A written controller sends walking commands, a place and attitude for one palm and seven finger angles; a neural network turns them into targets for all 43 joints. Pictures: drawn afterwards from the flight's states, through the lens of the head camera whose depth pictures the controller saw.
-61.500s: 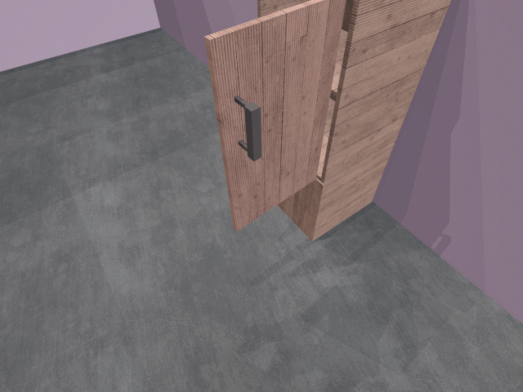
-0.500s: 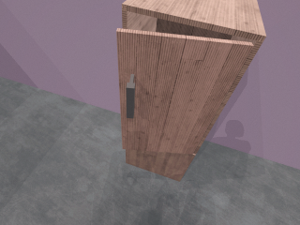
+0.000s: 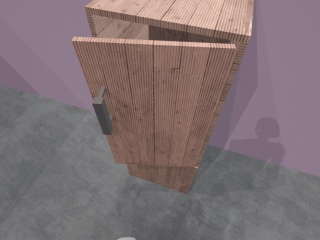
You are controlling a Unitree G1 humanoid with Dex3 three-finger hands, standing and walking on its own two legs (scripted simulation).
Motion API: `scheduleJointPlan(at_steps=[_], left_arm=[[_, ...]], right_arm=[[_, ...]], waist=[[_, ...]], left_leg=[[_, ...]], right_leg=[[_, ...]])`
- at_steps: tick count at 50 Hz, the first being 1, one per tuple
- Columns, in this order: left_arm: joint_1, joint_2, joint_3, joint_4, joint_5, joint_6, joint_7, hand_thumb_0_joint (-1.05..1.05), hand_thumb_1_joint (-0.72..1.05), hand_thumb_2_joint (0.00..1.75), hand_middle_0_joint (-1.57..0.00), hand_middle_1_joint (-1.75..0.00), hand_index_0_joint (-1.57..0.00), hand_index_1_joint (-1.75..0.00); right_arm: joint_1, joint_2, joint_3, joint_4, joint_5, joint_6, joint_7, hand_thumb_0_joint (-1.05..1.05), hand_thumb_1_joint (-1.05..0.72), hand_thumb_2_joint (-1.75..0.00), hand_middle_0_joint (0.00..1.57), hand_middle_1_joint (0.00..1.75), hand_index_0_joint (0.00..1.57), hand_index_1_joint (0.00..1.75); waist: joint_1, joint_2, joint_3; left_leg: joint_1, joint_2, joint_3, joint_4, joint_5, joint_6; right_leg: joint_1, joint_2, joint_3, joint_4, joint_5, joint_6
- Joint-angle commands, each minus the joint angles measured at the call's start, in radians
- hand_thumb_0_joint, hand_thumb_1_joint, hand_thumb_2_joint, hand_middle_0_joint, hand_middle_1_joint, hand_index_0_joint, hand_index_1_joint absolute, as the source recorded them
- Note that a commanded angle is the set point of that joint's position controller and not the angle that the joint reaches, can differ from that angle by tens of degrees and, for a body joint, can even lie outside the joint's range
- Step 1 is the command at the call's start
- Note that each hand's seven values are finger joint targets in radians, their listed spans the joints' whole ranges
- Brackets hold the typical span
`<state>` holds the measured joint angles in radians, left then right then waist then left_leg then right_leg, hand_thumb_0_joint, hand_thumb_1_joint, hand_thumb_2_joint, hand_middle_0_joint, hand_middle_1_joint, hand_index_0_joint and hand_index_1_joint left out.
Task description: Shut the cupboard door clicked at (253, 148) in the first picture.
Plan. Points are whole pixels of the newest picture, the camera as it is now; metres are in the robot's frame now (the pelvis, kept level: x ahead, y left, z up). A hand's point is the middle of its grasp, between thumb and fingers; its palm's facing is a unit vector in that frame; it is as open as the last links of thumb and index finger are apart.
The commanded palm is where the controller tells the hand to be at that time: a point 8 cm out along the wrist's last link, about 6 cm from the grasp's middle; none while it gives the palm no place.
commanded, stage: come to a stop and stand still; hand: left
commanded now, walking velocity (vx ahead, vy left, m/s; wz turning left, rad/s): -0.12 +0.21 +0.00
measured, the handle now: (105, 111) +0.43 +0.19 +0.05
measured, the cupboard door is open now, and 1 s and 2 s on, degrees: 16 16 16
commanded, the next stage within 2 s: none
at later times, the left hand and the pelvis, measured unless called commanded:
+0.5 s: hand out of the picture -0.01 +0.16 -0.16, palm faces +0.10 -0.95 -0.29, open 7.4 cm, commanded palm none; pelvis -0.04 -0.03 -0.01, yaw +2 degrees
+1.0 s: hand out of the picture -0.11 +0.17 -0.18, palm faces +0.06 -0.98 -0.16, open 7.4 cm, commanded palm none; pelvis -0.11 +0.00 +0.00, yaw +1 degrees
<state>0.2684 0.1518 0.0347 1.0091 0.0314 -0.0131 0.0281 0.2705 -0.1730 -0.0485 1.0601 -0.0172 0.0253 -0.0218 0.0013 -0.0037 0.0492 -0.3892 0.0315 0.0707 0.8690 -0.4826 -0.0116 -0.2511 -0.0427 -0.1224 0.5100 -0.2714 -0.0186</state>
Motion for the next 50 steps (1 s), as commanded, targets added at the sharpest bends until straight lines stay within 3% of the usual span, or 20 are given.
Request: scheduleJointPlan(at_steps=[1, 3, 6, 8, 11, 14, 15, 16, 17, 18, 20, 21, 23, 26, 29, 32, 35, 40, 44, 50], left_arm=[[0.081, 0.144, 0.023, -0.018, -0.008, -0.01, 0.019, 0.0, 0.9, 0.9, -0.2, -0.3, -0.2, -0.3], [0.061, 0.149, 0.026, -0.02, -0.019, 0.001, 0.02, 0.0, 0.9, 0.9, -0.2, -0.3, -0.2, -0.3], [0.087, 0.069, 0.015, -0.038, -0.021, 0.022, 0.023, 0.0, 0.9, 0.9, -0.2, -0.3, -0.2, -0.3], [0.063, 0.067, 0.011, -0.027, -0.013, 0.041, 0.024, 0.0, 0.9, 0.9, -0.2, -0.3, -0.2, -0.3], [0.095, 0.051, 0.008, -0.01, -0.01, 0.048, 0.02, 0.0, 0.9, 0.9, -0.2, -0.3, -0.2, -0.3], [0.126, 0.027, 0.001, 0.006, -0.006, 0.039, 0.018, 0.0, 0.9, 0.9, -0.2, -0.3, -0.2, -0.3], [0.151, 0.176, -0.026, -0.058, 0.007, 0.014, 0.025, 0.0, 0.9, 0.9, -0.2, -0.3, -0.2, -0.3], [0.135, 0.096, -0.009, -0.077, 0.001, 0.006, 0.026, 0.0, 0.9, 0.9, -0.2, -0.3, -0.2, -0.3], [0.12, 0.112, 0.0, -0.074, -0.003, -0.005, 0.035, 0.0, 0.9, 0.9, -0.2, -0.3, -0.2, -0.3], [0.11, 0.152, 0.001, -0.096, -0.006, -0.011, 0.038, 0.0, 0.9, 0.9, -0.2, -0.3, -0.2, -0.3], [0.074, 0.145, 0.001, -0.12, -0.009, -0.012, 0.037, 0.0, 0.9, 0.9, -0.2, -0.3, -0.2, -0.3], [0.076, 0.136, 0.002, -0.128, -0.008, -0.01, 0.038, 0.0, 0.9, 0.9, -0.2, -0.3, -0.2, -0.3], [0.09, 0.141, 0.004, -0.144, -0.001, -0.003, 0.035, 0.0, 0.9, 0.9, -0.2, -0.3, -0.2, -0.3], [0.049, 0.168, 0.009, -0.177, 0.0, 0.004, 0.032, 0.0, 0.9, 0.9, -0.2, -0.3, -0.2, -0.3], [0.018, 0.174, 0.009, -0.19, -0.008, 0.011, 0.028, 0.0, 0.9, 0.9, -0.2, -0.3, -0.2, -0.3], [0.055, 0.159, 0.009, -0.184, -0.006, 0.026, 0.024, 0.0, 0.9, 0.9, -0.2, -0.3, -0.2, -0.3], [0.112, 0.151, 0.013, -0.165, -0.003, 0.026, 0.021, 0.0, 0.9, 0.9, -0.2, -0.3, -0.2, -0.3], [0.126, 0.128, 0.013, -0.148, -0.009, 0.023, 0.015, 0.0, 0.9, 0.9, -0.2, -0.3, -0.2, -0.3], [0.158, 0.1, 0.007, -0.124, -0.011, 0.021, 0.01, 0.0, 0.9, 0.9, -0.2, -0.3, -0.2, -0.3], [0.213, 0.076, 0.004, -0.075, -0.004, 0.027, 0.012, 0.0, 0.9, 0.9, -0.2, -0.3, -0.2, -0.3]], right_arm=[[0.035, 0.021, 0.02, -0.042, 0.016, -0.027, 0.0, 0.0, -0.9, -0.9, 0.2, 0.3, 0.2, 0.3], [0.066, -0.011, 0.012, -0.033, 0.016, -0.022, -0.006, 0.0, -0.9, -0.9, 0.2, 0.3, 0.2, 0.3], [0.021, -0.111, -0.006, -0.067, 0.001, -0.018, -0.014, 0.0, -0.9, -0.9, 0.2, 0.3, 0.2, 0.3], [-0.045, -0.092, 0.0, -0.081, 0.0, -0.017, -0.017, 0.0, -0.9, -0.9, 0.2, 0.3, 0.2, 0.3], [-0.087, -0.095, -0.002, -0.107, -0.004, -0.017, -0.018, 0.0, -0.9, -0.9, 0.2, 0.3, 0.2, 0.3], [-0.087, -0.109, -0.01, -0.114, -0.003, -0.015, -0.011, 0.0, -0.9, -0.9, 0.2, 0.3, 0.2, 0.3], [-0.086, -0.176, -0.002, -0.19, -0.005, -0.028, -0.008, 0.0, -0.9, -0.9, 0.2, 0.3, 0.2, 0.3], [-0.113, -0.157, -0.021, -0.208, -0.006, -0.046, -0.002, 0.0, -0.9, -0.9, 0.2, 0.3, 0.2, 0.3], [-0.079, -0.112, -0.024, -0.206, -0.002, -0.048, -0.001, 0.0, -0.9, -0.9, 0.2, 0.3, 0.2, 0.3], [-0.064, -0.098, -0.019, -0.216, 0.006, -0.047, -0.001, 0.0, -0.9, -0.9, 0.2, 0.3, 0.2, 0.3], [-0.066, -0.067, -0.009, -0.221, -0.006, -0.031, 0.004, 0.0, -0.9, -0.9, 0.2, 0.3, 0.2, 0.3], [-0.075, -0.059, -0.009, -0.225, -0.008, -0.022, 0.005, 0.0, -0.9, -0.9, 0.2, 0.3, 0.2, 0.3], [-0.086, -0.045, -0.013, -0.227, -0.006, -0.006, 0.007, 0.0, -0.9, -0.9, 0.2, 0.3, 0.2, 0.3], [-0.057, -0.041, -0.011, -0.21, -0.002, 0.001, 0.014, 0.0, -0.9, -0.9, 0.2, 0.3, 0.2, 0.3], [-0.007, -0.059, -0.007, -0.176, 0.001, -0.011, 0.015, 0.0, -0.9, -0.9, 0.2, 0.3, 0.2, 0.3], [-0.005, -0.08, 0.0, -0.167, -0.005, -0.012, 0.018, 0.0, -0.9, -0.9, 0.2, 0.3, 0.2, 0.3], [-0.003, -0.087, 0.002, -0.169, -0.009, -0.01, 0.016, 0.0, -0.9, -0.9, 0.2, 0.3, 0.2, 0.3], [0.07, -0.065, 0.006, -0.142, -0.009, -0.013, 0.01, 0.0, -0.9, -0.9, 0.2, 0.3, 0.2, 0.3], [0.079, -0.078, 0.003, -0.12, -0.006, -0.019, 0.007, 0.0, -0.9, -0.9, 0.2, 0.3, 0.2, 0.3], [0.077, -0.063, -0.001, -0.087, -0.004, -0.005, 0.006, 0.0, -0.9, -0.9, 0.2, 0.3, 0.2, 0.3]], waist=[[0.011, -0.105, -0.069], [-0.009, -0.092, -0.072], [0.022, 0.138, -0.061], [0.025, 0.22, -0.011], [0.037, 0.163, -0.025], [0.039, 0.076, -0.079], [0.022, 0.103, -0.038], [0.022, 0.106, -0.194], [0.003, 0.047, -0.274], [-0.001, -0.024, -0.282], [-0.007, -0.236, -0.183], [-0.004, -0.265, -0.112], [0.005, -0.224, -0.013], [-0.013, -0.158, 0.032], [-0.029, -0.083, 0.07], [-0.006, 0.064, 0.139], [0.02, 0.082, 0.152], [0.004, 0.01, 0.031], [0.01, 0.068, -0.041], [0.018, 0.031, 0.032]], left_leg=[[0.066, -0.033, 0.023, -0.287, 0.155, -0.011], [0.195, -0.015, 0.013, -0.448, 0.325, -0.001], [0.239, 0.22, -0.171, -0.446, 0.866, 0.139], [0.157, 0.225, -0.194, -0.54, 0.833, 0.2], [0.159, 0.218, -0.182, -0.533, 0.787, 0.228], [0.172, 0.193, -0.163, -0.509, 0.626, 0.202], [0.227, 0.124, -0.193, -0.486, 0.692, 0.125], [0.329, 0.13, -0.18, -0.342, 0.799, 0.085], [0.332, 0.094, -0.146, -0.278, 0.798, 0.07], [0.266, 0.046, -0.118, -0.254, 0.692, 0.056], [0.111, -0.008, -0.061, -0.266, 0.361, 0.047], [0.054, -0.026, -0.051, -0.238, 0.201, 0.042], [0.021, -0.026, -0.055, -0.166, 0.103, 0.038], [0.076, -0.021, -0.037, -0.17, 0.137, 0.028], [0.189, 0.002, -0.055, -0.307, 0.245, 0.032], [0.05, 0.041, -0.144, -0.441, 0.072, 0.056], [-0.085, 0.052, -0.187, -0.523, -0.068, 0.066], [0.007, 0.034, -0.164, -0.481, 0.032, 0.062], [0.009, 0.066, -0.202, -0.554, -0.021, 0.065], [-0.039, 0.054, -0.192, -0.573, -0.074, 0.056]], right_leg=[[0.14, -0.223, 0.178, -0.062, 0.706, -0.136], [0.081, -0.208, 0.172, -0.018, 0.593, -0.102], [-0.023, -0.063, 0.069, 0.064, 0.031, 0.002], [-0.012, -0.027, 0.065, 0.223, -0.212, 0.017], [-0.028, -0.025, 0.084, 0.271, -0.221, 0.013], [0.027, -0.023, 0.067, 0.146, -0.109, 0.024], [0.01, -0.006, 0.082, 0.024, -0.094, 0.03], [-0.024, -0.036, 0.099, -0.056, 0.056, 0.02], [0.056, -0.076, 0.152, -0.05, 0.291, -0.003], [0.117, -0.125, 0.212, -0.015, 0.498, -0.024], [0.149, -0.17, 0.243, -0.007, 0.592, -0.064], [0.124, -0.195, 0.263, -0.025, 0.586, -0.084], [0.032, -0.216, 0.286, -0.079, 0.492, -0.116], [-0.081, -0.201, 0.272, -0.129, 0.244, -0.123], [-0.206, -0.139, 0.236, -0.14, -0.053, -0.076], [-0.185, -0.062, 0.187, -0.132, -0.274, -0.036], [-0.082, -0.035, 0.165, -0.135, -0.278, -0.017], [-0.065, -0.051, 0.17, -0.153, -0.241, -0.03], [-0.001, -0.023, 0.125, -0.1, -0.174, -0.016], [-0.027, -0.02, 0.135, -0.123, -0.226, -0.017]])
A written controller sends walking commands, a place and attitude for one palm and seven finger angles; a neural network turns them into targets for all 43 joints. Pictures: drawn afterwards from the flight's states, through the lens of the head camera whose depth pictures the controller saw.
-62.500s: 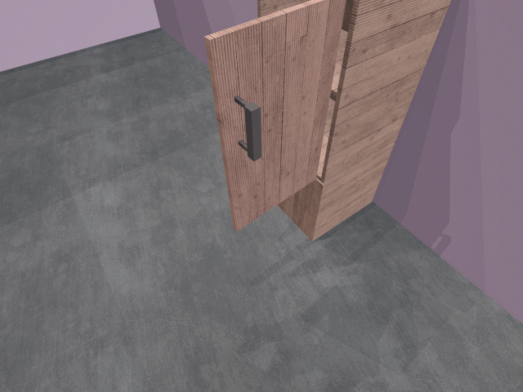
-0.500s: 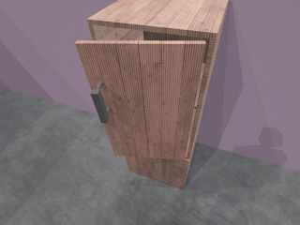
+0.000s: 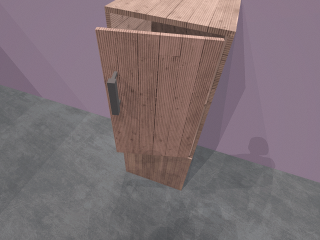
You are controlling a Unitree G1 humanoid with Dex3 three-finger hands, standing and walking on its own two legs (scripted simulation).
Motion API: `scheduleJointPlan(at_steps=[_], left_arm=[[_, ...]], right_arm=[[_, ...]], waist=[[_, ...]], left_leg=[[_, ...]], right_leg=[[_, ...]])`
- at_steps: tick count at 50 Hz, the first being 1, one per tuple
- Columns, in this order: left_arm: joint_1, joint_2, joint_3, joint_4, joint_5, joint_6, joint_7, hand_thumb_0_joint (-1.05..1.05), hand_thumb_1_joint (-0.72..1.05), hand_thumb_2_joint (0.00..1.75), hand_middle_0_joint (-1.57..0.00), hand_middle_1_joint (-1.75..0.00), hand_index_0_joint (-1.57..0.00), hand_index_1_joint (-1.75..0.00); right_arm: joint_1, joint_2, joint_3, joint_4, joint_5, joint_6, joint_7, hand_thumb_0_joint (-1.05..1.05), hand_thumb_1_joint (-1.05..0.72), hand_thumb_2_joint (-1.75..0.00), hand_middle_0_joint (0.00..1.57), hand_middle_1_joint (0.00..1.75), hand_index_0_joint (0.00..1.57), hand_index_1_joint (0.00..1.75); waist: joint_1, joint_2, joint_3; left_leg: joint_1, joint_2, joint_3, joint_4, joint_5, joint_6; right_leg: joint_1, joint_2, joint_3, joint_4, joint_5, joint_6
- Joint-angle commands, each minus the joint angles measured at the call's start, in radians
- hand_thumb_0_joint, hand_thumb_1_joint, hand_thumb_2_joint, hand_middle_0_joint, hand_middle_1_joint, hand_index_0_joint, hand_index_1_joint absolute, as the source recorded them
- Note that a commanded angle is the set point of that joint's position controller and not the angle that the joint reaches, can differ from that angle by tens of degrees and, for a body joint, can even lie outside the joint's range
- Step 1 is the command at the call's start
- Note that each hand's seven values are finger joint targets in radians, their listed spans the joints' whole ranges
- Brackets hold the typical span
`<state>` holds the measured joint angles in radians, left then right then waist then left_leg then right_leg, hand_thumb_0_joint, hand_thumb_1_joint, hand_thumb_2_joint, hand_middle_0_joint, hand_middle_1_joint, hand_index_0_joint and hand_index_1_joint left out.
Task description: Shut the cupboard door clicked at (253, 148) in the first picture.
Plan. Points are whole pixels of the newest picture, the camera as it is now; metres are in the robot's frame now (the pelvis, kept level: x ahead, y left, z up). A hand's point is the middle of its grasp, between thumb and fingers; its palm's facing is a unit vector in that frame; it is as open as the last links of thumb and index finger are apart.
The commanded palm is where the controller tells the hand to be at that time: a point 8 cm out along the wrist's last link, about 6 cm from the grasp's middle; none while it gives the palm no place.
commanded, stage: come to a stop and stand still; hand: left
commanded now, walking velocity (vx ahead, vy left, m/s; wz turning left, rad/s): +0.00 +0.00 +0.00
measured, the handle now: (115, 93) +0.54 +0.18 +0.06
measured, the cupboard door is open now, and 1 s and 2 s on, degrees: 16 16 16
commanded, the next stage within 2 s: look again from close up in 1.60 s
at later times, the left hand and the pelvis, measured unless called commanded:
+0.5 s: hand out of the picture +0.00 +0.24 -0.18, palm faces +0.03 -0.99 -0.15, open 7.4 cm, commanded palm none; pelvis -0.09 +0.07 -0.01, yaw -2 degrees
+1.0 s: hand out of the picture -0.11 +0.26 -0.19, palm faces -0.04 -0.99 -0.13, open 7.4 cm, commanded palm none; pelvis -0.11 +0.10 -0.01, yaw -4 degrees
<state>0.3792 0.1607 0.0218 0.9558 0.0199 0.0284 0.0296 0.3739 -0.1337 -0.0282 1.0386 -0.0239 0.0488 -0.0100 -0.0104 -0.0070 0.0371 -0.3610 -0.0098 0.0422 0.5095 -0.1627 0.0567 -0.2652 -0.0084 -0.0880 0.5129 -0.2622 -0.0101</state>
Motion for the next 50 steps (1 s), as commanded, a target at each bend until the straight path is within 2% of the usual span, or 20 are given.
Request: scheduleJointPlan(at_steps=[1, 9, 12, 14, 15, 16, 17, 18, 19, 20, 23, 30, 34, 36, 37, 40, 42, 45, 48, 50], left_arm=[[0.106, 0.061, 0.015, -0.017, 0.006, -0.015, 0.011, 0.0, 0.9, 0.9, -0.2, -0.3, -0.2, -0.3], [0.1, 0.072, 0.043, 0.012, 0.015, 0.017, 0.012, 0.0, 0.9, 0.9, -0.2, -0.3, -0.2, -0.3], [-0.246, 0.137, 0.073, -0.077, 0.022, 0.015, 0.03, 0.0, 0.9, 0.9, -0.2, -0.3, -0.2, -0.3], [-0.38, 0.135, 0.073, -0.115, 0.022, 0.003, 0.035, 0.0, 0.9, 0.9, -0.2, -0.3, -0.2, -0.3], [-0.309, 0.109, 0.065, -0.095, 0.017, 0.007, 0.031, 0.0, 0.9, 0.9, -0.2, -0.3, -0.2, -0.3], [-0.186, 0.04, 0.05, -0.071, 0.002, 0.021, 0.032, 0.0, 0.9, 0.9, -0.2, -0.3, -0.2, -0.3], [-0.091, 0.014, 0.051, -0.068, -0.002, 0.031, 0.036, 0.0, 0.9, 0.9, -0.2, -0.3, -0.2, -0.3], [-0.037, 0.031, 0.06, -0.072, 0.002, 0.029, 0.03, 0.0, 0.9, 0.9, -0.2, -0.3, -0.2, -0.3], [0.009, 0.049, 0.071, -0.038, 0.01, 0.031, 0.017, 0.0, 0.9, 0.9, -0.2, -0.3, -0.2, -0.3], [0.025, 0.049, 0.076, -0.012, 0.015, 0.04, 0.015, 0.0, 0.9, 0.9, -0.2, -0.3, -0.2, -0.3], [0.061, 0.064, 0.069, 0.024, 0.012, 0.038, 0.003, 0.0, 0.9, 0.9, -0.2, -0.3, -0.2, -0.3], [-0.034, 0.062, 0.046, -0.021, -0.001, 0.039, -0.018, 0.0, 0.9, 0.9, -0.2, -0.3, -0.2, -0.3], [0.185, 0.074, 0.064, 0.055, -0.025, 0.058, -0.019, 0.0, 0.9, 0.9, -0.2, -0.3, -0.2, -0.3], [0.253, 0.095, 0.075, 0.088, -0.03, 0.047, -0.002, 0.0, 0.9, 0.9, -0.2, -0.3, -0.2, -0.3], [0.172, 0.129, 0.08, 0.068, -0.015, 0.047, 0.018, 0.0, 0.9, 0.9, -0.2, -0.3, -0.2, -0.3], [-0.29, 0.169, 0.066, -0.088, -0.002, 0.0, 0.021, 0.0, 0.9, 0.9, -0.2, -0.3, -0.2, -0.3], [-0.203, 0.111, 0.049, -0.036, 0.002, -0.037, 0.007, 0.0, 0.9, 0.9, -0.2, -0.3, -0.2, -0.3], [-0.068, 0.129, 0.05, 0.044, 0.014, -0.037, 0.002, 0.0, 0.9, 0.9, -0.2, -0.3, -0.2, -0.3], [-0.011, 0.119, 0.041, 0.078, 0.002, -0.024, -0.013, 0.0, 0.9, 0.9, -0.2, -0.3, -0.2, -0.3], [0.034, 0.044, 0.027, 0.062, -0.007, -0.017, -0.021, 0.0, 0.9, 0.9, -0.2, -0.3, -0.2, -0.3]], right_arm=[[-0.021, -0.1, -0.021, -0.059, 0.003, -0.028, -0.007, 0.0, -0.9, -0.9, 0.2, 0.3, 0.2, 0.3], [0.03, -0.068, -0.045, -0.028, 0.0, 0.016, -0.012, 0.0, -0.9, -0.9, 0.2, 0.3, 0.2, 0.3], [0.26, -0.054, -0.084, 0.038, 0.008, 0.035, -0.011, 0.0, -0.9, -0.9, 0.2, 0.3, 0.2, 0.3], [0.371, -0.035, -0.068, 0.055, 0.017, 0.011, -0.007, 0.0, -0.9, -0.9, 0.2, 0.3, 0.2, 0.3], [0.335, -0.027, -0.057, 0.033, 0.012, -0.003, -0.001, 0.0, -0.9, -0.9, 0.2, 0.3, 0.2, 0.3], [0.247, -0.06, -0.047, -0.004, -0.002, -0.021, -0.008, 0.0, -0.9, -0.9, 0.2, 0.3, 0.2, 0.3], [0.119, -0.125, -0.043, -0.054, -0.007, -0.035, -0.018, 0.0, -0.9, -0.9, 0.2, 0.3, 0.2, 0.3], [-0.027, -0.15, -0.034, -0.096, -0.007, -0.037, -0.028, 0.0, -0.9, -0.9, 0.2, 0.3, 0.2, 0.3], [-0.133, -0.145, -0.026, -0.116, -0.011, -0.046, -0.033, 0.0, -0.9, -0.9, 0.2, 0.3, 0.2, 0.3], [-0.148, -0.136, -0.025, -0.11, -0.008, -0.054, -0.04, 0.0, -0.9, -0.9, 0.2, 0.3, 0.2, 0.3], [-0.08, -0.129, -0.032, -0.071, -0.011, -0.061, -0.049, 0.0, -0.9, -0.9, 0.2, 0.3, 0.2, 0.3], [0.136, -0.13, -0.047, 0.01, -0.024, -0.046, -0.052, 0.0, -0.9, -0.9, 0.2, 0.3, 0.2, 0.3], [0.091, -0.17, -0.061, 0.006, -0.024, -0.016, -0.054, 0.0, -0.9, -0.9, 0.2, 0.3, 0.2, 0.3], [0.027, -0.127, -0.053, 0.009, 0.002, -0.004, -0.051, 0.0, -0.9, -0.9, 0.2, 0.3, 0.2, 0.3], [0.051, -0.072, -0.047, 0.014, 0.02, -0.005, -0.046, 0.0, -0.9, -0.9, 0.2, 0.3, 0.2, 0.3], [0.096, -0.102, -0.074, -0.027, 0.01, -0.001, -0.012, 0.0, -0.9, -0.9, 0.2, 0.3, 0.2, 0.3], [0.054, -0.104, -0.062, -0.014, 0.006, -0.01, 0.002, 0.0, -0.9, -0.9, 0.2, 0.3, 0.2, 0.3], [-0.028, -0.057, -0.044, -0.034, 0.006, -0.032, 0.0, 0.0, -0.9, -0.9, 0.2, 0.3, 0.2, 0.3], [0.066, -0.037, -0.02, 0.013, -0.005, -0.057, -0.012, 0.0, -0.9, -0.9, 0.2, 0.3, 0.2, 0.3], [0.144, -0.148, -0.037, 0.035, -0.011, -0.072, -0.025, 0.0, -0.9, -0.9, 0.2, 0.3, 0.2, 0.3]], waist=[[0.025, 0.029, 0.044], [-0.016, -0.073, 0.041], [-0.184, -0.259, -0.03], [-0.233, -0.128, 0.041], [-0.19, 0.073, 0.126], [-0.102, 0.367, 0.207], [-0.02, 0.459, 0.273], [0.052, 0.324, 0.282], [0.099, 0.21, 0.173], [0.105, 0.256, 0.118], [0.073, 0.047, 0.057], [-0.057, 0.106, 0.031], [0.007, 0.149, 0.015], [0.052, 0.038, 0.029], [0.019, -0.22, 0.016], [-0.154, -0.111, 0.101], [-0.1, -0.07, 0.175], [-0.024, -0.041, 0.206], [-0.029, 0.001, 0.137], [-0.024, 0.26, 0.068]], left_leg=[[-0.052, 0.091, -0.159, -0.204, -0.381, -0.014], [0.088, -0.013, -0.041, 0.068, -0.359, -0.056], [0.444, -0.015, -0.017, 0.648, -0.189, -0.058], [0.39, 0.061, -0.084, 0.419, -0.252, -0.04], [0.236, 0.067, -0.113, 0.112, -0.316, -0.033], [-0.053, 0.155, -0.347, -0.219, -0.589, -0.072], [-0.354, 0.287, -0.596, -0.458, -0.721, -0.045], [-0.516, 0.32, -0.594, -0.501, -0.744, 0.066], [-0.441, 0.256, -0.542, -0.459, -0.653, 0.057], [-0.393, 0.257, -0.584, -0.455, -0.689, 0.007], [-0.133, 0.209, -0.453, -0.403, -0.55, -0.086], [0.21, 0.228, -0.346, -0.464, -0.42, -0.062], [0.184, 0.124, -0.183, -0.538, -0.195, -0.255], [-0.028, 0.011, -0.036, -0.295, -0.164, -0.331], [-0.083, -0.042, 0.033, 0.151, -0.259, -0.241], [-0.05, 0.082, -0.127, 0.722, -0.303, -0.093], [-0.106, 0.098, -0.046, 0.53, -0.199, -0.082], [-0.052, 0.096, 0.009, 0.243, -0.245, -0.069], [0.193, 0.041, 0.077, -0.006, -0.068, -0.073], [0.294, 0.261, -0.244, -0.135, 0.047, 0.014]], right_leg=[[-0.027, -0.058, 0.11, -0.134, -0.237, -0.027], [-0.293, -0.089, 0.122, -0.212, -0.413, -0.048], [-0.696, -0.279, 0.219, -0.363, -0.408, -0.08], [-0.652, -0.217, 0.157, -0.162, -0.294, -0.019], [-0.564, -0.12, 0.106, 0.107, -0.304, 0.002], [-0.474, 0.011, 0.062, 0.406, -0.299, 0.013], [-0.383, 0.045, 0.153, 0.598, -0.23, 0.026], [-0.262, -0.002, 0.225, 0.706, -0.12, 0.027], [-0.221, 0.027, 0.192, 0.794, -0.059, 0.045], [-0.241, 0.035, 0.201, 0.868, -0.044, 0.044], [-0.285, 0.04, 0.172, 0.782, 0.019, 0.038], [-0.097, 0.056, 0.044, 0.186, -0.233, 0.0], [0.241, 0.125, -0.07, -0.235, -0.215, -0.031], [0.48, 0.021, 0.013, -0.37, -0.041, -0.084], [0.364, -0.194, 0.208, -0.36, -0.114, -0.176], [-0.125, -0.389, 0.291, -0.442, -0.229, -0.243], [-0.032, -0.259, 0.136, -0.393, -0.151, -0.164], [0.042, -0.255, 0.136, -0.294, -0.096, -0.152], [-0.024, -0.167, 0.069, -0.094, -0.067, -0.088], [-0.138, -0.044, -0.033, 0.166, -0.174, -0.007]])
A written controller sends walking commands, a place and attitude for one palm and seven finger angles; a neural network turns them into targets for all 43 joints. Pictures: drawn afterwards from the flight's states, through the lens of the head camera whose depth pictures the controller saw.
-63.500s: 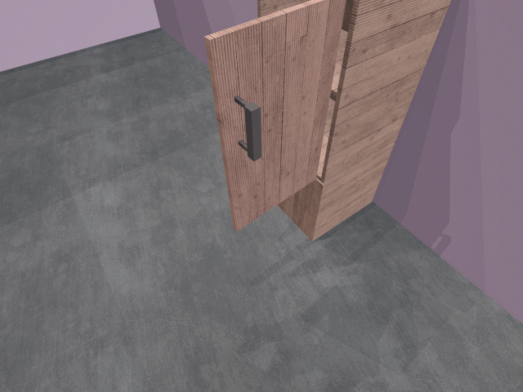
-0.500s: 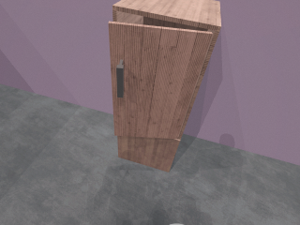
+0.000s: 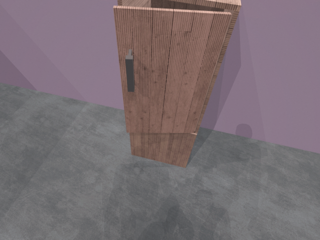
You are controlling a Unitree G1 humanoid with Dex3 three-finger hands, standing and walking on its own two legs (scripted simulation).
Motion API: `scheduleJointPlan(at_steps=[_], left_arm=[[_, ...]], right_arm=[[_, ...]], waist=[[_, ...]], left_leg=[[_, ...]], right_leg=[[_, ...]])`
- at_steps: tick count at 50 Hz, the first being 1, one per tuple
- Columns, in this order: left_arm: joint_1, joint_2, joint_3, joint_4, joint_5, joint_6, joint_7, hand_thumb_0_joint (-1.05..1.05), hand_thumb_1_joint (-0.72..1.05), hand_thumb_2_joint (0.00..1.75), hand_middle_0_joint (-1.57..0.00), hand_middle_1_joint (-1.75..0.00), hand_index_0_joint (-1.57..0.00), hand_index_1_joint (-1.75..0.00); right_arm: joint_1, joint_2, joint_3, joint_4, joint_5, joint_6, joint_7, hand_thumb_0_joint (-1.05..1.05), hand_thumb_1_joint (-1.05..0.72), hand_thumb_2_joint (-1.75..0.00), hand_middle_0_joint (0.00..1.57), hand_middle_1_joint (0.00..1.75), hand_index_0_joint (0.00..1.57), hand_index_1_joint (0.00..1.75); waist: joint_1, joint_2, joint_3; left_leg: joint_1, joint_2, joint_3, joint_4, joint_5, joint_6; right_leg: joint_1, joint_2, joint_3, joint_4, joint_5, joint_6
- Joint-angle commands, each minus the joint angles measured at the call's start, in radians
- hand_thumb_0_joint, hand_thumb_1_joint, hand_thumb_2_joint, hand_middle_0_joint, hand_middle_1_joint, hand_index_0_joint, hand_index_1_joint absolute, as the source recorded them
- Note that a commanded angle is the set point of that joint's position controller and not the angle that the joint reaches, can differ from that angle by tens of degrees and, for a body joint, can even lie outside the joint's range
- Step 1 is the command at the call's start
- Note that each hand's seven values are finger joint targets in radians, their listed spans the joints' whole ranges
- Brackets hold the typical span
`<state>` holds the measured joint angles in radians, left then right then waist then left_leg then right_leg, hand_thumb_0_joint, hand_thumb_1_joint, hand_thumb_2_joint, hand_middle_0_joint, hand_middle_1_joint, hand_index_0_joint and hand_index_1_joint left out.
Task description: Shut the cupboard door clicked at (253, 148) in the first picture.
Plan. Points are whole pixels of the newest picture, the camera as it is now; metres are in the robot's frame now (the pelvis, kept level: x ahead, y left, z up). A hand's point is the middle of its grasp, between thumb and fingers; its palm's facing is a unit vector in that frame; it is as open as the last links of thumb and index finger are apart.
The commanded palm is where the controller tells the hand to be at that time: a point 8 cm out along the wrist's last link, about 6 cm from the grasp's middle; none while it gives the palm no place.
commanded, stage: come to a stop and stand still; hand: left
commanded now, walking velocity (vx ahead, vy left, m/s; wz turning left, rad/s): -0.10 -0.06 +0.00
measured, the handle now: (130, 71) +0.64 +0.12 +0.07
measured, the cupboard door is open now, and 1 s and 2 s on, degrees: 16 16 16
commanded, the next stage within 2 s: look again from close up in 0.60 s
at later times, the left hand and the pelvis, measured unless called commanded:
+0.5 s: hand out of the picture +0.04 +0.16 -0.16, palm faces +0.03 -0.98 -0.19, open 7.3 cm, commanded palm none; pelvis +0.03 -0.01 +0.01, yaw +0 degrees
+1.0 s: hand out of the picture +0.02 +0.16 -0.16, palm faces +0.05 -0.99 -0.16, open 7.4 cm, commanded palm none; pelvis +0.03 +0.00 +0.02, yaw +0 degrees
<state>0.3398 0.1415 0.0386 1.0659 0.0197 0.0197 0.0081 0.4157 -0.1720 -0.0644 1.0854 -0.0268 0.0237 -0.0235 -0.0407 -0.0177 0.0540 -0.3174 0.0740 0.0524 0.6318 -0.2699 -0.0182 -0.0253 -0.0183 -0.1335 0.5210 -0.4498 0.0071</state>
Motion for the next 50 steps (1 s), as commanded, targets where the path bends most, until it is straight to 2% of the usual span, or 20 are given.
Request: scheduleJointPlan(at_steps=[1, 2, 3, 4, 6, 7, 8, 9, 10, 11, 12, 13, 14, 16, 18, 20, 28, 33, 43, 50], left_arm=[[0.056, 0.043, 0.003, -0.066, -0.007, -0.005, 0.002, 0.0, 0.9, 0.9, -0.2, -0.3, -0.2, -0.3], [0.012, 0.053, 0.003, -0.067, -0.002, 0.008, 0.006, 0.0, 0.9, 0.9, -0.2, -0.3, -0.2, -0.3], [-0.01, 0.052, 0.004, -0.072, -0.003, 0.014, 0.008, 0.0, 0.9, 0.9, -0.2, -0.3, -0.2, -0.3], [-0.012, 0.044, 0.003, -0.072, -0.008, 0.011, 0.008, 0.0, 0.9, 0.9, -0.2, -0.3, -0.2, -0.3], [0.037, 0.032, 0.0, -0.044, -0.017, 0.005, 0.008, 0.0, 0.9, 0.9, -0.2, -0.3, -0.2, -0.3], [0.064, 0.03, 0.001, -0.031, -0.016, 0.004, 0.009, 0.0, 0.9, 0.9, -0.2, -0.3, -0.2, -0.3], [0.083, 0.036, 0.002, -0.024, -0.013, 0.002, 0.009, 0.0, 0.9, 0.9, -0.2, -0.3, -0.2, -0.3], [0.084, 0.052, 0.005, -0.03, -0.009, 0.0, 0.011, 0.0, 0.9, 0.9, -0.2, -0.3, -0.2, -0.3], [0.071, 0.079, 0.007, -0.04, -0.005, -0.005, 0.015, 0.0, 0.9, 0.9, -0.2, -0.3, -0.2, -0.3], [0.048, 0.103, 0.01, -0.052, -0.002, -0.008, 0.017, 0.0, 0.9, 0.9, -0.2, -0.3, -0.2, -0.3], [0.016, 0.121, 0.009, -0.064, -0.001, -0.009, 0.018, 0.0, 0.9, 0.9, -0.2, -0.3, -0.2, -0.3], [-0.008, 0.118, 0.008, -0.067, 0.0, -0.014, 0.021, 0.0, 0.9, 0.9, -0.2, -0.3, -0.2, -0.3], [-0.023, 0.107, 0.004, -0.067, 0.0, -0.018, 0.023, 0.0, 0.9, 0.9, -0.2, -0.3, -0.2, -0.3], [-0.025, 0.095, -0.002, -0.065, -0.001, -0.024, 0.027, 0.0, 0.9, 0.9, -0.2, -0.3, -0.2, -0.3], [-0.001, 0.094, -0.002, -0.059, -0.004, -0.026, 0.028, 0.0, 0.9, 0.9, -0.2, -0.3, -0.2, -0.3], [0.01, 0.098, -0.003, -0.046, -0.004, -0.026, 0.03, 0.0, 0.9, 0.9, -0.2, -0.3, -0.2, -0.3], [0.008, 0.098, -0.01, -0.016, -0.003, -0.031, 0.029, 0.0, 0.9, 0.9, -0.2, -0.3, -0.2, -0.3], [0.007, 0.096, -0.015, -0.005, -0.003, -0.033, 0.028, 0.0, 0.9, 0.9, -0.2, -0.3, -0.2, -0.3], [0.036, 0.087, -0.016, 0.012, -0.005, -0.037, 0.029, 0.0, 0.9, 0.9, -0.2, -0.3, -0.2, -0.3], [0.052, 0.079, -0.016, 0.021, -0.006, -0.033, 0.03, 0.0, 0.9, 0.9, -0.2, -0.3, -0.2, -0.3]], right_arm=[[0.122, -0.164, -0.009, -0.013, -0.014, -0.043, -0.021, 0.0, -0.9, -0.9, 0.2, 0.3, 0.2, 0.3], [0.089, -0.158, -0.005, -0.005, -0.015, -0.042, -0.025, 0.0, -0.9, -0.9, 0.2, 0.3, 0.2, 0.3], [0.032, -0.147, 0.001, -0.014, -0.012, -0.042, -0.029, 0.0, -0.9, -0.9, 0.2, 0.3, 0.2, 0.3], [-0.024, -0.133, 0.007, -0.027, -0.009, -0.042, -0.03, 0.0, -0.9, -0.9, 0.2, 0.3, 0.2, 0.3], [-0.099, -0.118, 0.014, -0.03, -0.002, -0.042, -0.032, 0.0, -0.9, -0.9, 0.2, 0.3, 0.2, 0.3], [-0.108, -0.12, 0.011, -0.027, 0.003, -0.037, -0.034, 0.0, -0.9, -0.9, 0.2, 0.3, 0.2, 0.3], [-0.106, -0.122, 0.005, -0.025, 0.008, -0.033, -0.034, 0.0, -0.9, -0.9, 0.2, 0.3, 0.2, 0.3], [-0.1, -0.112, -0.001, -0.024, 0.013, -0.029, -0.031, 0.0, -0.9, -0.9, 0.2, 0.3, 0.2, 0.3], [-0.091, -0.092, -0.002, -0.024, 0.018, -0.028, -0.028, 0.0, -0.9, -0.9, 0.2, 0.3, 0.2, 0.3], [-0.097, -0.061, 0.002, -0.031, 0.02, -0.025, -0.022, 0.0, -0.9, -0.9, 0.2, 0.3, 0.2, 0.3], [-0.107, -0.029, 0.007, -0.032, 0.021, -0.02, -0.017, 0.0, -0.9, -0.9, 0.2, 0.3, 0.2, 0.3], [-0.125, -0.015, 0.013, -0.024, 0.016, -0.011, -0.017, 0.0, -0.9, -0.9, 0.2, 0.3, 0.2, 0.3], [-0.123, -0.013, 0.015, -0.011, 0.015, -0.008, -0.016, 0.0, -0.9, -0.9, 0.2, 0.3, 0.2, 0.3], [-0.11, -0.011, 0.019, 0.002, 0.014, -0.012, -0.012, 0.0, -0.9, -0.9, 0.2, 0.3, 0.2, 0.3], [-0.124, -0.038, 0.02, 0.011, 0.014, -0.021, -0.014, 0.0, -0.9, -0.9, 0.2, 0.3, 0.2, 0.3], [-0.139, -0.05, 0.022, 0.015, 0.016, -0.023, -0.014, 0.0, -0.9, -0.9, 0.2, 0.3, 0.2, 0.3], [-0.188, -0.054, 0.031, 0.019, 0.017, -0.021, -0.014, 0.0, -0.9, -0.9, 0.2, 0.3, 0.2, 0.3], [-0.19, -0.056, 0.037, 0.025, 0.017, -0.02, -0.012, 0.0, -0.9, -0.9, 0.2, 0.3, 0.2, 0.3], [-0.164, -0.062, 0.044, 0.039, 0.016, -0.032, -0.011, 0.0, -0.9, -0.9, 0.2, 0.3, 0.2, 0.3], [-0.132, -0.053, 0.049, 0.053, 0.018, -0.031, -0.011, 0.0, -0.9, -0.9, 0.2, 0.3, 0.2, 0.3]], waist=[[0.002, 0.308, 0.041], [0.001, 0.26, 0.063], [0.018, 0.228, 0.087], [0.036, 0.158, 0.08], [0.069, 0.114, 0.008], [0.072, 0.101, -0.037], [0.07, 0.081, -0.077], [0.063, 0.046, -0.086], [0.053, -0.022, -0.097], [0.043, -0.086, -0.09], [0.032, -0.116, -0.066], [0.029, -0.186, -0.033], [0.022, -0.187, -0.017], [0.014, -0.113, -0.039], [0.027, -0.028, -0.075], [0.034, 0.016, -0.081], [0.036, 0.026, -0.035], [0.037, 0.007, 0.008], [0.045, -0.003, -0.02], [0.048, 0.004, 0.025]], left_leg=[[0.173, 0.283, -0.423, -0.374, 0.1, 0.155], [0.06, 0.276, -0.435, -0.451, 0.0, 0.162], [-0.015, 0.267, -0.421, -0.46, 0.039, 0.167], [-0.042, 0.253, -0.373, -0.433, 0.115, 0.173], [-0.006, 0.215, -0.259, -0.372, 0.246, 0.158], [0.028, 0.189, -0.216, -0.327, 0.272, 0.141], [0.057, 0.162, -0.178, -0.279, 0.289, 0.119], [0.064, 0.128, -0.134, -0.232, 0.28, 0.09], [0.038, 0.094, -0.092, -0.183, 0.247, 0.061], [0.013, 0.037, -0.027, -0.14, 0.156, 0.035], [0.012, -0.001, 0.003, -0.116, 0.089, 0.019], [0.02, -0.013, 0.01, -0.092, 0.059, 0.011], [0.041, -0.01, 0.005, -0.094, 0.051, 0.009], [0.095, 0.01, -0.008, -0.15, 0.18, 0.012], [0.156, 0.042, -0.023, -0.161, 0.354, 0.021], [0.166, 0.052, -0.03, -0.158, 0.402, 0.026], [0.175, 0.044, -0.034, -0.199, 0.32, 0.02], [0.169, 0.041, -0.044, -0.238, 0.251, 0.02], [0.191, 0.04, -0.053, -0.264, 0.283, 0.029], [0.163, 0.035, -0.063, -0.283, 0.235, 0.033]], right_leg=[[-0.372, -0.003, 0.034, 0.269, -0.13, -0.017], [-0.313, -0.013, 0.087, 0.358, -0.144, -0.028], [-0.301, -0.041, 0.122, 0.375, -0.103, -0.029], [-0.268, -0.058, 0.134, 0.317, -0.066, -0.026], [-0.179, -0.063, 0.116, 0.136, 0.026, -0.01], [-0.134, -0.047, 0.093, 0.041, 0.113, -0.007], [-0.102, -0.035, 0.082, -0.046, 0.205, -0.01], [-0.09, -0.048, 0.104, -0.113, 0.276, -0.016], [-0.063, -0.094, 0.161, -0.139, 0.368, -0.034], [-0.076, -0.16, 0.214, -0.147, 0.452, -0.061], [-0.12, -0.203, 0.234, -0.149, 0.492, -0.09], [-0.157, -0.206, 0.239, -0.153, 0.554, -0.107], [-0.18, -0.207, 0.227, -0.149, 0.583, -0.112], [-0.169, -0.167, 0.183, -0.105, 0.625, -0.083], [-0.15, -0.128, 0.14, -0.073, 0.635, -0.045], [-0.131, -0.118, 0.134, -0.088, 0.601, -0.03], [-0.126, -0.122, 0.14, -0.149, 0.553, -0.025], [-0.143, -0.117, 0.141, -0.188, 0.451, -0.022], [-0.111, -0.117, 0.13, -0.2, 0.418, -0.021], [-0.126, -0.112, 0.122, -0.222, 0.316, -0.021]])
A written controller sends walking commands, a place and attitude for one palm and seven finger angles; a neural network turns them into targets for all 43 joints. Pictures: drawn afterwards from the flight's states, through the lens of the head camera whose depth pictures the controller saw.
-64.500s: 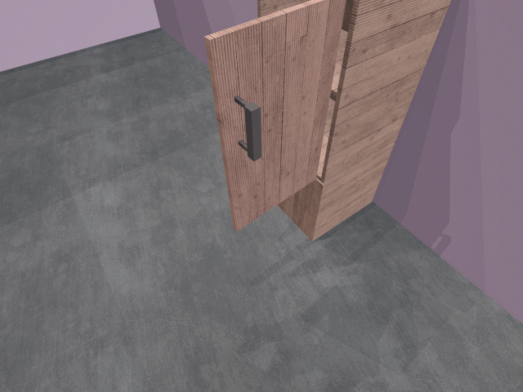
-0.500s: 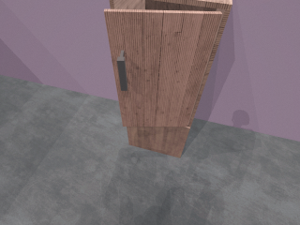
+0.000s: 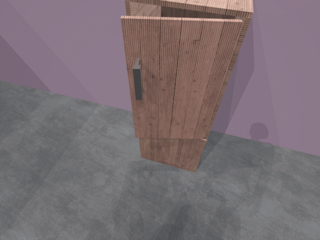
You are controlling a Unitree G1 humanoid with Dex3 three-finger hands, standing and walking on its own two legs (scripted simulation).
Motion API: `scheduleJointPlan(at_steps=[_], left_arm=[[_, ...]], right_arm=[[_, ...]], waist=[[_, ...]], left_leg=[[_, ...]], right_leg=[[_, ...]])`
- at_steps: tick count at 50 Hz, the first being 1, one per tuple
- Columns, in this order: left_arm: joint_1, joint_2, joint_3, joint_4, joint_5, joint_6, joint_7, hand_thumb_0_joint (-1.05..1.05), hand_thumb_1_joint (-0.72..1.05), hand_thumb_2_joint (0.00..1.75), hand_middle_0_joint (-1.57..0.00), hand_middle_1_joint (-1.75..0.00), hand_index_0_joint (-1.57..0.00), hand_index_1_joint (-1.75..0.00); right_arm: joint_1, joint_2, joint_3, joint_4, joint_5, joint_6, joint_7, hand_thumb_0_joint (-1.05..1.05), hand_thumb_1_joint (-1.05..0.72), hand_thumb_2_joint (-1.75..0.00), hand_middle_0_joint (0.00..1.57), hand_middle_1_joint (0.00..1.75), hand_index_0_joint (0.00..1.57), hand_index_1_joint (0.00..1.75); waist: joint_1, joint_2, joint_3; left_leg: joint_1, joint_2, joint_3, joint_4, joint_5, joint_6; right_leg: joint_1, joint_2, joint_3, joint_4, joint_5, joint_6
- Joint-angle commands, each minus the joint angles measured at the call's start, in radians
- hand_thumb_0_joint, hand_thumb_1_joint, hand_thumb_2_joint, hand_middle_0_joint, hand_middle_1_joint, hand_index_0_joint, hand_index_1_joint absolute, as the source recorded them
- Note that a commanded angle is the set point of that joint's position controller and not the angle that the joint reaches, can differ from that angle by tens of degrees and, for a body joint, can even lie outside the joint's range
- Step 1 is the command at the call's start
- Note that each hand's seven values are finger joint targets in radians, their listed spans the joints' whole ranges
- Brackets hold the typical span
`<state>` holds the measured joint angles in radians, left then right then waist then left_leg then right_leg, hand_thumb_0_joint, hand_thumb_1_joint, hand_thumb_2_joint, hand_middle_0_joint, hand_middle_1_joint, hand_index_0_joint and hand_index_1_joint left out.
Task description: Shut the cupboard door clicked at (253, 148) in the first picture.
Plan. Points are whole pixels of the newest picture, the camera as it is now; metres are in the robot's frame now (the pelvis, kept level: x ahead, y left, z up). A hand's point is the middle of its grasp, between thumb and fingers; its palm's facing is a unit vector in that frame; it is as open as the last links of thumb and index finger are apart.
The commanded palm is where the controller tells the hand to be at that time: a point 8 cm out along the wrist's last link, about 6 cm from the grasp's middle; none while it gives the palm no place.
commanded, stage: look again from close up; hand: left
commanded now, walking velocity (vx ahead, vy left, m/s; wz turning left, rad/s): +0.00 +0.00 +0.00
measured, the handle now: (138, 79) +0.61 +0.12 +0.05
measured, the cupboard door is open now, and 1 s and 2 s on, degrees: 16 16 16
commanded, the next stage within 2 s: shuffle to correct the standing spot in 0.24 s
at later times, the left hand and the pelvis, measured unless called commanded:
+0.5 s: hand out of the picture -0.03 +0.16 -0.18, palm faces +0.05 -0.99 -0.14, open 7.4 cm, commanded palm none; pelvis +0.00 +0.01 +0.00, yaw +0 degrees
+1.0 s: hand out of the picture -0.02 +0.08 -0.18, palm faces +0.14 -0.99 -0.10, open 7.4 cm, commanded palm none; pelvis +0.11 -0.04 -0.02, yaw +3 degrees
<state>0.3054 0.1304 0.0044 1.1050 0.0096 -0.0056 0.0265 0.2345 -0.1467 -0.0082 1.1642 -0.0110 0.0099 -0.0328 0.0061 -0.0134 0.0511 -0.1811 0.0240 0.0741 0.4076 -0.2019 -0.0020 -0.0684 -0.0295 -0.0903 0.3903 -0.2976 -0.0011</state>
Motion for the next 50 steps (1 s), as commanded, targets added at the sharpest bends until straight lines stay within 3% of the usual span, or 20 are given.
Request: scheduleJointPlan(at_steps=[1, 17, 21, 25, 27, 29, 30, 32, 33, 34, 35, 36, 38, 39, 41, 44, 47, 48, 49, 50], left_arm=[[0.088, 0.088, 0.017, -0.018, 0.004, -0.008, 0.012, 0.0, 0.9, 0.9, -0.2, -0.3, -0.2, -0.3], [0.115, 0.064, 0.021, -0.01, 0.004, -0.006, 0.015, 0.0, 0.9, 0.9, -0.2, -0.3, -0.2, -0.3], [0.122, 0.052, 0.021, 0.004, 0.009, 0.001, 0.006, 0.0, 0.9, 0.9, -0.2, -0.3, -0.2, -0.3], [0.124, 0.044, 0.027, -0.007, 0.022, 0.014, -0.011, 0.0, 0.9, 0.9, -0.2, -0.3, -0.2, -0.3], [0.118, 0.037, 0.033, -0.022, 0.027, 0.018, -0.018, 0.0, 0.9, 0.9, -0.2, -0.3, -0.2, -0.3], [0.132, 0.03, 0.036, -0.026, 0.026, 0.019, -0.024, 0.0, 0.9, 0.9, -0.2, -0.3, -0.2, -0.3], [0.134, 0.032, 0.038, -0.028, 0.026, 0.016, -0.027, 0.0, 0.9, 0.9, -0.2, -0.3, -0.2, -0.3], [0.184, 0.038, 0.047, -0.017, 0.025, 0.008, -0.03, 0.0, 0.9, 0.9, -0.2, -0.3, -0.2, -0.3], [0.22, 0.062, 0.054, -0.007, 0.025, 0.003, -0.025, 0.0, 0.9, 0.9, -0.2, -0.3, -0.2, -0.3], [0.266, 0.114, 0.067, 0.007, 0.026, 0.002, -0.015, 0.0, 0.9, 0.9, -0.2, -0.3, -0.2, -0.3], [0.304, 0.136, 0.071, 0.014, 0.023, 0.0, -0.003, 0.0, 0.9, 0.9, -0.2, -0.3, -0.2, -0.3], [0.303, 0.105, 0.059, 0.017, 0.022, -0.007, 0.002, 0.0, 0.9, 0.9, -0.2, -0.3, -0.2, -0.3], [0.275, 0.073, 0.052, 0.021, 0.024, -0.022, 0.004, 0.0, 0.9, 0.9, -0.2, -0.3, -0.2, -0.3], [0.275, 0.069, 0.046, 0.024, 0.024, -0.028, 0.004, 0.0, 0.9, 0.9, -0.2, -0.3, -0.2, -0.3], [0.287, 0.066, 0.039, 0.03, 0.027, -0.035, 0.01, 0.0, 0.9, 0.9, -0.2, -0.3, -0.2, -0.3], [0.282, 0.069, 0.031, 0.04, 0.028, -0.038, 0.011, 0.0, 0.9, 0.9, -0.2, -0.3, -0.2, -0.3], [0.229, 0.086, 0.032, 0.032, 0.02, -0.042, 0.007, 0.0, 0.9, 0.9, -0.2, -0.3, -0.2, -0.3], [0.211, 0.093, 0.033, 0.031, 0.015, -0.041, 0.005, 0.0, 0.9, 0.9, -0.2, -0.3, -0.2, -0.3], [0.203, 0.096, 0.032, 0.027, 0.009, -0.039, 0.004, 0.0, 0.9, 0.9, -0.2, -0.3, -0.2, -0.3], [0.213, 0.072, 0.032, 0.011, -0.001, -0.039, -0.002, 0.0, 0.9, 0.9, -0.2, -0.3, -0.2, -0.3]], right_arm=[[0.052, -0.076, -0.008, -0.026, 0.001, -0.018, -0.002, 0.0, -0.9, -0.9, 0.2, 0.3, 0.2, 0.3], [0.108, -0.051, -0.012, -0.016, 0.0, -0.025, -0.005, 0.0, -0.9, -0.9, 0.2, 0.3, 0.2, 0.3], [0.136, -0.057, -0.017, -0.001, -0.006, -0.022, -0.008, 0.0, -0.9, -0.9, 0.2, 0.3, 0.2, 0.3], [0.14, -0.103, -0.044, -0.012, -0.01, -0.014, -0.012, 0.0, -0.9, -0.9, 0.2, 0.3, 0.2, 0.3], [0.156, -0.119, -0.053, -0.017, -0.014, -0.018, -0.017, 0.0, -0.9, -0.9, 0.2, 0.3, 0.2, 0.3], [0.156, -0.131, -0.06, -0.024, -0.016, -0.023, -0.019, 0.0, -0.9, -0.9, 0.2, 0.3, 0.2, 0.3], [0.16, -0.128, -0.062, -0.029, -0.015, -0.024, -0.021, 0.0, -0.9, -0.9, 0.2, 0.3, 0.2, 0.3], [0.135, -0.115, -0.061, -0.04, -0.015, -0.027, -0.02, 0.0, -0.9, -0.9, 0.2, 0.3, 0.2, 0.3], [0.108, -0.083, -0.055, -0.052, -0.012, -0.029, -0.017, 0.0, -0.9, -0.9, 0.2, 0.3, 0.2, 0.3], [0.07, -0.03, -0.04, -0.078, -0.009, -0.031, -0.011, 0.0, -0.9, -0.9, 0.2, 0.3, 0.2, 0.3], [-0.017, -0.023, -0.035, -0.114, -0.015, -0.026, -0.005, 0.0, -0.9, -0.9, 0.2, 0.3, 0.2, 0.3], [-0.051, -0.044, -0.04, -0.124, -0.019, -0.025, -0.001, 0.0, -0.9, -0.9, 0.2, 0.3, 0.2, 0.3], [-0.035, -0.024, -0.042, -0.113, -0.016, -0.031, 0.004, 0.0, -0.9, -0.9, 0.2, 0.3, 0.2, 0.3], [-0.04, -0.013, -0.041, -0.105, -0.016, -0.03, 0.009, 0.0, -0.9, -0.9, 0.2, 0.3, 0.2, 0.3], [-0.054, 0.007, -0.035, -0.111, -0.016, -0.029, 0.018, 0.0, -0.9, -0.9, 0.2, 0.3, 0.2, 0.3], [-0.09, 0.008, -0.031, -0.128, -0.012, -0.029, 0.021, 0.0, -0.9, -0.9, 0.2, 0.3, 0.2, 0.3], [-0.017, 0.0, -0.033, -0.104, -0.011, -0.038, 0.01, 0.0, -0.9, -0.9, 0.2, 0.3, 0.2, 0.3], [0.052, -0.016, -0.038, -0.078, -0.013, -0.043, 0.002, 0.0, -0.9, -0.9, 0.2, 0.3, 0.2, 0.3], [0.157, -0.054, -0.048, -0.048, -0.018, -0.047, -0.008, 0.0, -0.9, -0.9, 0.2, 0.3, 0.2, 0.3], [0.272, -0.145, -0.072, -0.031, -0.025, -0.054, -0.019, 0.0, -0.9, -0.9, 0.2, 0.3, 0.2, 0.3]], waist=[[0.002, 0.007, 0.027], [0.001, 0.008, 0.032], [-0.015, 0.018, 0.029], [-0.017, 0.118, 0.101], [-0.022, 0.147, 0.121], [-0.016, 0.156, 0.104], [-0.014, 0.124, 0.093], [0.015, 0.055, 0.046], [0.037, -0.044, 0.045], [0.062, -0.24, 0.057], [0.092, -0.324, 0.098], [0.081, -0.239, 0.124], [0.048, -0.098, 0.112], [0.042, -0.054, 0.1], [0.037, -0.05, 0.079], [0.023, -0.113, 0.071], [-0.03, -0.152, 0.017], [-0.067, -0.148, -0.021], [-0.113, -0.123, -0.094], [-0.154, 0.006, -0.209]], left_leg=[[0.03, 0.083, -0.082, -0.06, 0.172, 0.017], [0.014, 0.078, -0.088, -0.058, 0.164, 0.026], [0.016, 0.094, -0.106, -0.095, -0.077, 0.033], [-0.059, 0.173, -0.225, -0.216, -0.378, 0.074], [-0.074, 0.218, -0.289, -0.243, -0.416, 0.107], [-0.06, 0.246, -0.309, -0.224, -0.383, 0.135], [-0.061, 0.246, -0.308, -0.198, -0.343, 0.139], [-0.135, 0.194, -0.207, -0.092, -0.271, 0.101], [-0.246, 0.124, -0.111, 0.034, -0.235, 0.065], [-0.39, 0.02, 0.023, 0.219, -0.212, 0.027], [-0.477, 0.014, 0.047, 0.392, -0.316, 0.018], [-0.505, 0.04, 0.0, 0.507, -0.312, 0.021], [-0.526, 0.053, 0.003, 0.625, -0.282, 0.011], [-0.518, 0.054, 0.013, 0.636, -0.264, 0.006], [-0.497, 0.048, 0.047, 0.59, -0.227, 0.005], [-0.395, 0.026, 0.098, 0.448, -0.165, 0.009], [-0.174, -0.039, 0.162, 0.29, -0.075, 0.029], [-0.08, -0.055, 0.17, 0.212, -0.003, 0.038], [0.099, -0.019, 0.128, 0.12, 0.14, 0.059], [0.347, 0.19, -0.111, 0.123, 0.457, 0.139]], right_leg=[[-0.085, -0.102, 0.081, -0.088, 0.17, -0.013], [-0.1, -0.098, 0.069, -0.069, 0.135, -0.012], [-0.129, -0.072, 0.038, -0.035, -0.03, -0.01], [-0.205, -0.025, -0.018, 0.087, -0.116, -0.011], [-0.253, -0.017, -0.023, 0.16, -0.121, -0.015], [-0.27, -0.021, -0.02, 0.187, -0.125, -0.019], [-0.254, -0.018, -0.014, 0.161, -0.118, -0.022], [-0.119, -0.041, 0.013, 0.031, -0.066, -0.033], [-0.016, -0.097, 0.089, -0.04, -0.095, -0.055], [0.082, -0.209, 0.236, -0.142, -0.153, -0.103], [0.072, -0.31, 0.341, -0.21, -0.078, -0.152], [0.049, -0.323, 0.323, -0.199, 0.065, -0.171], [0.1, -0.299, 0.222, -0.118, 0.38, -0.201], [0.117, -0.27, 0.163, -0.085, 0.521, -0.191], [0.141, -0.23, 0.105, -0.057, 0.692, -0.163], [0.092, -0.191, 0.066, -0.039, 0.821, -0.145], [0.034, -0.147, 0.013, 0.068, 1.017, -0.112], [0.032, -0.127, -0.004, 0.163, 1.047, -0.095], [-0.034, -0.117, 0.002, 0.329, 0.985, -0.069], [-0.236, -0.055, -0.032, 0.558, 0.619, -0.019]])
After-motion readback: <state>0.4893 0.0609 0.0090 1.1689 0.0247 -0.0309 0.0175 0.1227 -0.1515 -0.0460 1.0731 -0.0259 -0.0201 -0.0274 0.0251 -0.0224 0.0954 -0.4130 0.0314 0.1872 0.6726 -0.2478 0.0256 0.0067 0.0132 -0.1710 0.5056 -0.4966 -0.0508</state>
